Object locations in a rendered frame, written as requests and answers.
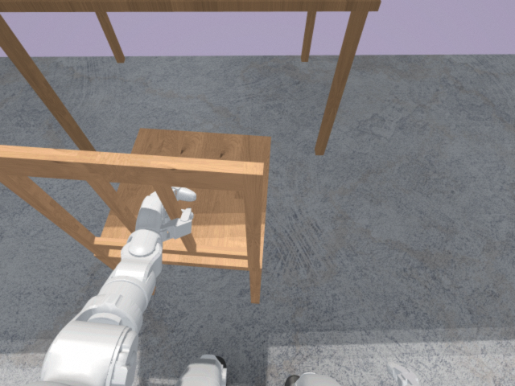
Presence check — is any left robot thigh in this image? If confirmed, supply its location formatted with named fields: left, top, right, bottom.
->
left=175, top=358, right=227, bottom=386

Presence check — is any right robot shin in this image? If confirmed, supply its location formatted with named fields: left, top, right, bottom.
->
left=295, top=372, right=315, bottom=383

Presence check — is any right robot hand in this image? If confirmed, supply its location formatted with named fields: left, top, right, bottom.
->
left=386, top=362, right=421, bottom=386

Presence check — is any robot left upper arm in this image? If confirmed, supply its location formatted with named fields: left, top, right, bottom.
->
left=23, top=320, right=138, bottom=386

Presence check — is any left robot hand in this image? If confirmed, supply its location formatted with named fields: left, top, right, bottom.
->
left=135, top=187, right=196, bottom=242

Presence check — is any robot left forearm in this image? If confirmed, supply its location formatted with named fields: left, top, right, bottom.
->
left=40, top=228, right=163, bottom=381

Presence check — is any table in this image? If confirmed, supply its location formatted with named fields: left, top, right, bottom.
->
left=0, top=0, right=381, bottom=155

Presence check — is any chair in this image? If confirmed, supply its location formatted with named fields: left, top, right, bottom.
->
left=0, top=128, right=271, bottom=304

